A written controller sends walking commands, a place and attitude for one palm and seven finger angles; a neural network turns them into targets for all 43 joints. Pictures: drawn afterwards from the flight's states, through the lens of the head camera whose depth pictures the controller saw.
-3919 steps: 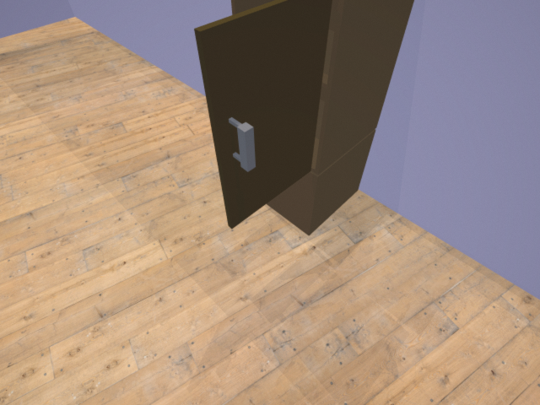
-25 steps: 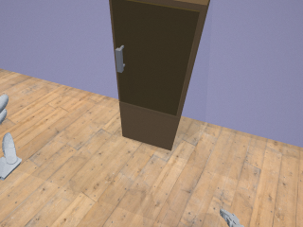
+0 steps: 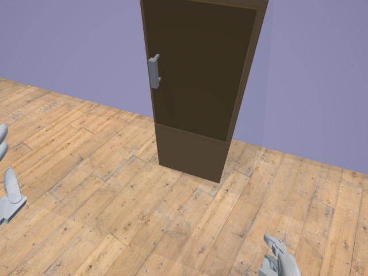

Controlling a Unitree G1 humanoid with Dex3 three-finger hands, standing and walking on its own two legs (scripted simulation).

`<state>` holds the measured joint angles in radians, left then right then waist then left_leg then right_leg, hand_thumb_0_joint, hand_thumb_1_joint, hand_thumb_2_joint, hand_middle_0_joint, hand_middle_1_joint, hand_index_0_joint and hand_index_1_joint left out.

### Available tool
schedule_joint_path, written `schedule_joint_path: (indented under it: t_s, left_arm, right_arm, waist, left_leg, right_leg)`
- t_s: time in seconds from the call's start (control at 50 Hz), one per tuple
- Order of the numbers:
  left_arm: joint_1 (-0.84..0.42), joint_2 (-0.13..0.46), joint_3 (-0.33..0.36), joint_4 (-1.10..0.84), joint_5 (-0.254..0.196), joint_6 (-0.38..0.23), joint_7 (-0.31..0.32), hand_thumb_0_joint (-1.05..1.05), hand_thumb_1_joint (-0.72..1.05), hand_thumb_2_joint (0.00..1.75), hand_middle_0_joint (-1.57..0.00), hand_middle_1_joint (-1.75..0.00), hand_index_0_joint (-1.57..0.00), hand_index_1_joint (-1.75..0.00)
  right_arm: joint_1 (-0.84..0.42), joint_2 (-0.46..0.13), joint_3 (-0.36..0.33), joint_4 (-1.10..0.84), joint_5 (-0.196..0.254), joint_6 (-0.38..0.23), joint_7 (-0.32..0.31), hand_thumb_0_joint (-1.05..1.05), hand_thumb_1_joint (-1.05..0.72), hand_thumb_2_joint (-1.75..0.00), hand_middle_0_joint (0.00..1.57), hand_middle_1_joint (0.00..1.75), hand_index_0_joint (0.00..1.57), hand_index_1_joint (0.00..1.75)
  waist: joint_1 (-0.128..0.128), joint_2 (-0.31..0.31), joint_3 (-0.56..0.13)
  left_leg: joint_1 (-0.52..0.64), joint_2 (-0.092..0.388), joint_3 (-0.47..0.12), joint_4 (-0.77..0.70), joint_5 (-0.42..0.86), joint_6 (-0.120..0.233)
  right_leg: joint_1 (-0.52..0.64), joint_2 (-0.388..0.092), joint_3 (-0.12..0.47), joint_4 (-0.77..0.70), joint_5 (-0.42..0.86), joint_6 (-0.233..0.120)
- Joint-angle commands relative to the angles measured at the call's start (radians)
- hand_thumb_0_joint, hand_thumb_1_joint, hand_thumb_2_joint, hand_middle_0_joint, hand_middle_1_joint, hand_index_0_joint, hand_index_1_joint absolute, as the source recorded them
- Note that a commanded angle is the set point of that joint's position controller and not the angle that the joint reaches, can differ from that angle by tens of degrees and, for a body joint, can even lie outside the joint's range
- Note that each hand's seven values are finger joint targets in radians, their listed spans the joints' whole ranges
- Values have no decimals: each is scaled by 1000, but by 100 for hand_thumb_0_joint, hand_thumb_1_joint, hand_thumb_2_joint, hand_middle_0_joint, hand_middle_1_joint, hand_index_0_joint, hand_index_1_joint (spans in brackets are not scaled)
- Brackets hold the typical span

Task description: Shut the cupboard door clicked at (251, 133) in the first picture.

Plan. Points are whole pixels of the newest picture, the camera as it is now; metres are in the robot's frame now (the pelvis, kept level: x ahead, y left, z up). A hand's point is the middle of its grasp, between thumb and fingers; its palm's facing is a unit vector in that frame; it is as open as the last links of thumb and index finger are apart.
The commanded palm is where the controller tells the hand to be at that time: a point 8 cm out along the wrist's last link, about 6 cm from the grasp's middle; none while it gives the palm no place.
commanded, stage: stop stepping back and stand still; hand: left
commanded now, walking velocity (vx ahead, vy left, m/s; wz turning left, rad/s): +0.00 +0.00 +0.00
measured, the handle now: (156, 71) +0.85 +0.16 -0.01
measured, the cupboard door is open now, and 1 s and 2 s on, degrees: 0 0 0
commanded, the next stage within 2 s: let the arm hang, fingers relaxed in 0.22 s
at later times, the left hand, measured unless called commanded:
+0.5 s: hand (78, 269) +0.16 +0.24 -0.08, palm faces +0.06 -0.93 -0.37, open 7.4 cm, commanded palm none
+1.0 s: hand out of the picture -0.11 +0.21 -0.17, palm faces +0.06 -0.98 -0.20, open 7.3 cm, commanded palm none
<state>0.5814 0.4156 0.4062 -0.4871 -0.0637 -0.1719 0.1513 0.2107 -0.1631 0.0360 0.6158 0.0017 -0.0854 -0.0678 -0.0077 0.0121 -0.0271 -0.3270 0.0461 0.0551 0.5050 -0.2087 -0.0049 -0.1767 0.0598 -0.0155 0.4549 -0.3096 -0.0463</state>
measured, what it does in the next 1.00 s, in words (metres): stands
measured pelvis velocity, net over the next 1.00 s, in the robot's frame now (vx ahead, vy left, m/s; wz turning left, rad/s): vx -0.03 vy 0.03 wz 0.03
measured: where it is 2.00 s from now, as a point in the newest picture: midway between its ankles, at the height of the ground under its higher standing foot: outside the picture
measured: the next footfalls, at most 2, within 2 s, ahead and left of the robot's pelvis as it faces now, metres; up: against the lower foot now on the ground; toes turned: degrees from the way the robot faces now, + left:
none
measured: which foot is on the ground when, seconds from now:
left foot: down 0.00-1.00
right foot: down 0.00-1.00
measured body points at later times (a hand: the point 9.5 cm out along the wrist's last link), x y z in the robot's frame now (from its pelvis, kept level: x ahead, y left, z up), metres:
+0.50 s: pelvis -0.02 +0.01 -0.01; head -0.02 -0.01 +0.44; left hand +0.15 +0.29 -0.05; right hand +0.13 -0.25 -0.13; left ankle +0.03 +0.12 -0.74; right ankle -0.05 -0.09 -0.74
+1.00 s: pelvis -0.03 +0.03 +0.00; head -0.02 +0.03 +0.45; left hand -0.11 +0.26 -0.15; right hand -0.05 -0.18 -0.16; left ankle +0.03 +0.12 -0.74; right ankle -0.05 -0.09 -0.74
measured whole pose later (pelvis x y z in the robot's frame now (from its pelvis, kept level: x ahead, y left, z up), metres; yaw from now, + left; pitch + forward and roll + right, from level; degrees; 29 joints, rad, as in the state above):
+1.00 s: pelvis -0.03 +0.03 +0.00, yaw +2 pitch -1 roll -1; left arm 0.41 0.16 0.00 1.17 0.01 0.02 0.02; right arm 0.32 -0.14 0.00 1.12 -0.02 0.03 -0.04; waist 0.00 0.02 0.03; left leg -0.26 -0.02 0.06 0.41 -0.12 0.05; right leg -0.13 0.00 -0.03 0.41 -0.26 0.00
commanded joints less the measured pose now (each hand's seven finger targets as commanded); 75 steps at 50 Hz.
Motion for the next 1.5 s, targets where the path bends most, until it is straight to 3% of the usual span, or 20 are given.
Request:
schedule_joint_path:
  t_s: [0.0,0.1,0.14,0.28,0.3,0.32,0.36,0.4,0.44,0.48,0.52,0.56,0.6,0.64,0.68,0.72,0.8,0.94,1.26,1.48]
  left_arm:
    - [-61,194,139,-178,-2,-40,30,0,90,90,-20,-30,-20,-30]
    - [-69,204,142,-164,0,-37,34,0,90,90,-20,-30,-20,-30]
    - [-67,175,115,-147,2,-37,31,0,90,90,-20,-30,-20,-30]
    - [-99,171,100,-145,6,-46,29,0,90,90,-20,-30,-20,-30]
    - [-163,-21,-325,577,52,65,-95,0,90,90,-20,-30,-20,-30]
    - [-172,8,-298,610,71,154,-138,0,90,90,-20,-30,-20,-30]
    - [-214,-15,-309,701,82,167,-154,0,90,90,-20,-30,-20,-30]
    - [-270,-3,-327,817,89,163,-155,0,90,90,-20,-30,-20,-30]
    - [-305,-14,-344,940,86,168,-147,0,90,90,-20,-30,-20,-30]
    - [-325,-28,-360,1062,84,178,-136,0,90,90,-20,-30,-20,-30]
    - [-329,-41,-369,1171,80,183,-130,0,90,90,-20,-30,-20,-30]
    - [-307,-60,-372,1276,76,184,-130,0,90,90,-20,-30,-20,-30]
    - [-281,-67,-372,1361,76,181,-131,0,90,90,-20,-30,-20,-30]
    - [-253,-107,-365,1423,76,180,-130,0,90,90,-20,-30,-20,-30]
    - [-232,-118,-372,1477,74,177,-132,0,90,90,-20,-30,-20,-30]
    - [-214,-127,-377,1519,74,174,-131,0,90,90,-20,-30,-20,-30]
    - [-176,-143,-386,1582,75,170,-128,0,90,90,-20,-30,-20,-30]
    - [-122,-172,-392,1633,77,170,-120,0,90,90,-20,-30,-20,-30]
    - [-124,-198,-386,1623,83,170,-115,0,90,90,-20,-30,-20,-30]
    - [-149,-190,-385,1615,78,162,-116,0,90,90,-20,-30,-20,-30]
  right_arm:
    - [-57,-153,-64,-152,12,-29,-22,0,-90,-90,20,30,20,30]
    - [-74,-151,-63,-160,15,-12,-26,0,-90,-90,20,30,20,30]
    - [-73,-147,-61,-163,17,-6,-23,0,-90,-90,20,30,20,30]
    - [-74,-159,-67,-165,17,-4,-25,0,-90,-90,20,30,20,30]
    - [-174,-265,-85,-4,23,-78,66,0,-90,-90,20,30,20,30]
    - [-91,-331,-109,30,11,-26,76,0,-90,-90,20,30,20,30]
    - [-50,-288,-94,43,-6,17,69,0,-90,-90,20,30,20,30]
    - [-40,-271,-83,59,-17,39,66,0,-90,-90,20,30,20,30]
    - [-24,-246,-71,86,-25,62,63,0,-90,-90,20,30,20,30]
    - [-14,-218,-61,130,-31,83,61,0,-90,-90,20,30,20,30]
    - [-8,-202,-50,178,-32,91,57,0,-90,-90,20,30,20,30]
    - [-15,-189,-44,231,-29,93,52,0,-90,-90,20,30,20,30]
    - [-3,-180,-44,276,-24,96,46,0,-90,-90,20,30,20,30]
    - [29,-147,-49,317,-28,98,40,0,-90,-90,20,30,20,30]
    - [58,-136,-52,353,-24,97,36,0,-90,-90,20,30,20,30]
    - [92,-134,-56,384,-20,94,32,0,-90,-90,20,30,20,30]
    - [126,-134,-60,427,-15,93,28,0,-90,-90,20,30,20,30]
    - [158,-104,-60,469,-16,94,27,0,-90,-90,20,30,20,30]
    - [168,-71,-60,476,-20,92,29,0,-90,-90,20,30,20,30]
    - [170,-75,-61,475,-17,86,28,0,-90,-90,20,30,20,30]
  waist:
    - [-4,10,-159]
    - [-1,6,-119]
    - [-4,5,-89]
    - [0,35,-46]
    - [-27,40,25]
    - [-7,44,-16]
    - [7,-44,-10]
    - [0,-176,-27]
    - [-8,-195,-25]
    - [-9,-154,-23]
    - [-5,-31,-23]
    - [7,74,11]
    - [10,95,57]
    - [9,161,56]
    - [7,147,56]
    - [3,78,42]
    - [3,14,76]
    - [3,-38,109]
    - [2,16,168]
    - [-1,-1,126]
  left_leg:
    - [155,60,-58,1,331,13]
    - [136,40,-49,12,254,16]
    - [117,34,-48,19,231,15]
    - [129,37,-67,-18,198,23]
    - [97,88,-89,74,389,29]
    - [64,93,-98,41,308,36]
    - [20,81,-115,60,217,52]
    - [29,56,-124,81,202,48]
    - [49,28,-114,87,184,39]
    - [78,20,-107,61,196,30]
    - [104,41,-129,-2,232,36]
    - [79,51,-152,-69,141,45]
    - [69,46,-153,-101,56,39]
    - [60,45,-158,-137,-39,43]
    - [67,47,-159,-157,-69,42]
    - [98,58,-166,-169,-57,47]
    - [112,65,-167,-196,-77,52]
    - [111,60,-160,-221,-109,57]
    - [69,49,-156,-245,-153,50]
    - [122,45,-131,-203,-38,47]
  right_leg:
    - [28,-131,103,-40,529,32]
    - [4,-153,117,-73,484,34]
    - [-4,-161,118,-82,465,33]
    - [-46,-136,102,-111,298,38]
    - [-146,-168,-9,32,366,7]
    - [-105,-177,56,14,307,8]
    - [-111,-160,52,30,242,-8]
    - [-95,-178,85,19,265,-27]
    - [-91,-204,107,1,283,-45]
    - [-76,-207,106,-11,284,-42]
    - [-51,-174,90,-20,193,-21]
    - [-28,-149,92,-59,69,-11]
    - [-34,-145,96,-104,21,-15]
    - [-20,-143,93,-124,1,-23]
    - [-14,-140,89,-136,8,-24]
    - [-13,-138,78,-143,17,-21]
    - [-39,-132,72,-150,13,-15]
    - [-72,-135,70,-146,-18,-8]
    - [-111,-129,72,-138,-25,2]
    - [-87,-141,80,-151,28,-3]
